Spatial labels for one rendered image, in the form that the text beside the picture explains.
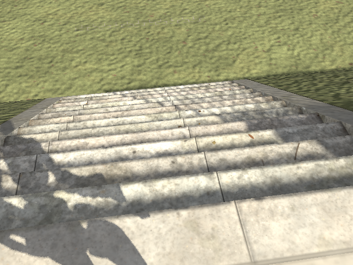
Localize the stairs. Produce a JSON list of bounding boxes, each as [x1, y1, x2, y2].
[[0, 81, 353, 230]]

